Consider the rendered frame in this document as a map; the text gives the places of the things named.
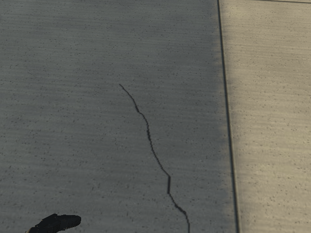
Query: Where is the robot left hand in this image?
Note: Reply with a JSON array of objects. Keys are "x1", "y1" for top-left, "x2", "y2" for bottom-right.
[{"x1": 25, "y1": 214, "x2": 82, "y2": 233}]

